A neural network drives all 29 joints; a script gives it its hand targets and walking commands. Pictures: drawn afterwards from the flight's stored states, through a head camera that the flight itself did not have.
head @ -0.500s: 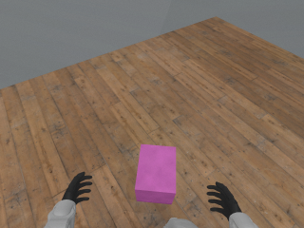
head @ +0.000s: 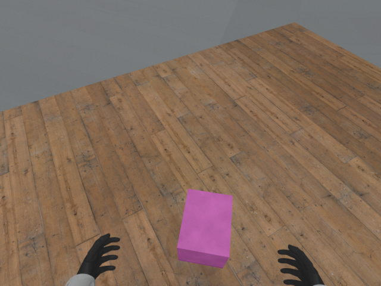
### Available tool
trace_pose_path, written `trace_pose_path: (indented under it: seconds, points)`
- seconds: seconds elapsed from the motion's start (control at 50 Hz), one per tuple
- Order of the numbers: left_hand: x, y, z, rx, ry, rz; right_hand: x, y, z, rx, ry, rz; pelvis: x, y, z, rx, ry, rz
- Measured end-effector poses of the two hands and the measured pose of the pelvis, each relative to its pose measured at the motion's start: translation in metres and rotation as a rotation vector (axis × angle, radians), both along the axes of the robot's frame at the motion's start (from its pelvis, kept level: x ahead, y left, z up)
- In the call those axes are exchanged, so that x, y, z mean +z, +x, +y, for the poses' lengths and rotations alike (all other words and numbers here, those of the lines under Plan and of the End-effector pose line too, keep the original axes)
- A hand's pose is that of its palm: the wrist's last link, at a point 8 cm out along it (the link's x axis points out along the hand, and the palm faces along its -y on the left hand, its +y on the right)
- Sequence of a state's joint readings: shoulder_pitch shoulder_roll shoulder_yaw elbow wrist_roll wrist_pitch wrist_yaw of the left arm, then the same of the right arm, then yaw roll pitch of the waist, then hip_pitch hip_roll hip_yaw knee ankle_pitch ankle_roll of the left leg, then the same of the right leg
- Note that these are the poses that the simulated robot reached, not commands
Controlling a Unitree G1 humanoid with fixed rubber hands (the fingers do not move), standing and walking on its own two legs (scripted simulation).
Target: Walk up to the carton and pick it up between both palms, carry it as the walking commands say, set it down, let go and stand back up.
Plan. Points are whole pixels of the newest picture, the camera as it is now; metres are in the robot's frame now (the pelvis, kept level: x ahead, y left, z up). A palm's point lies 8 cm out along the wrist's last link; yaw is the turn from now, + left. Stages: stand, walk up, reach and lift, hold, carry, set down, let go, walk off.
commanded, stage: let go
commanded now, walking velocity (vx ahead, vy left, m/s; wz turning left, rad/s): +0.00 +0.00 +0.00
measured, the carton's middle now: (205, 228) +0.45 -0.07 -0.65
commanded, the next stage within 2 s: stand in 0.18 s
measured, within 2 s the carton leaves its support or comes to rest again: neither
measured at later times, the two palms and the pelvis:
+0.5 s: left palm out of the picture +0.11 +0.31 -0.09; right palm (318, 276) +0.16 -0.26 -0.09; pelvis +0.04 +0.01 +0.00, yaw +1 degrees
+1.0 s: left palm out of the picture +0.02 +0.31 -0.10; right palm out of the picture +0.01 -0.25 -0.11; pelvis -0.03 +0.03 +0.00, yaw -1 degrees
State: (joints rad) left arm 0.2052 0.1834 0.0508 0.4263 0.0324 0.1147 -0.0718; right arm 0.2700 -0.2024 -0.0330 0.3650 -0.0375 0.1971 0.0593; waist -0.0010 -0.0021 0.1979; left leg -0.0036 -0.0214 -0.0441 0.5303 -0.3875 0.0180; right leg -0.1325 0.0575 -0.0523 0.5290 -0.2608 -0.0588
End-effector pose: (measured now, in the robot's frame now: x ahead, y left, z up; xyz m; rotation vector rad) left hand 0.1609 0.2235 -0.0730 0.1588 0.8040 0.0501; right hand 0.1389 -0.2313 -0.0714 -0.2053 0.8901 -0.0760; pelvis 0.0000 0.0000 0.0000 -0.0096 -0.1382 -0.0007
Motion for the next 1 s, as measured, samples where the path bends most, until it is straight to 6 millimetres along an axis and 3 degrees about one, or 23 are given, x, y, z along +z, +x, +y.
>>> trace_pose_path:
  seconds: [0.1, 0.18, 0.26, 0.38, 0.48, 0.58, 0.78, 1.0]
  points:
    - [-0.005, 0.021, 0.001, 0.057, -0.017, -0.045, 0.008, 0.025, -0.009, -0.01, -0.059, -0.008, -0.002, 0.016, -0.006, -0.014, 0.0, 0.052]
    - [-0.013, 0.02, 0.005, 0.102, -0.026, -0.021, 0.01, 0.039, -0.01, -0.021, -0.075, -0.033, -0.003, 0.026, -0.008, -0.009, 0.0, 0.091]
    - [-0.026, -0.001, 0.017, 0.075, 0.048, 0.086, 0.0, 0.044, -0.013, -0.011, -0.087, -0.039, -0.003, 0.036, -0.005, 0.004, -0.011, 0.125]
    - [-0.03, -0.036, 0.055, 0.136, 0.133, 0.179, -0.009, 0.038, -0.024, -0.014, -0.11, -0.053, -0.003, 0.047, 0.004, 0.018, -0.026, 0.134]
    - [-0.022, -0.048, 0.079, 0.183, 0.171, 0.156, -0.016, 0.022, -0.028, -0.033, -0.123, -0.048, -0.003, 0.045, 0.011, 0.015, -0.022, 0.123]
    - [-0.016, -0.057, 0.089, 0.19, 0.186, 0.126, -0.021, -0.001, -0.026, -0.059, -0.123, -0.048, -0.003, 0.033, 0.019, 0.008, -0.016, 0.102]
    - [-0.018, -0.089, 0.09, 0.151, 0.165, 0.139, -0.03, -0.065, -0.014, -0.083, -0.101, 0.014, 0.002, 0.0, 0.028, -0.01, 0.007, 0.071]
    - [-0.031, -0.143, 0.086, 0.143, 0.15, 0.251, -0.042, -0.13, -0.02, -0.099, -0.102, 0.151, 0.003, -0.031, 0.028, -0.015, 0.023, 0.06]
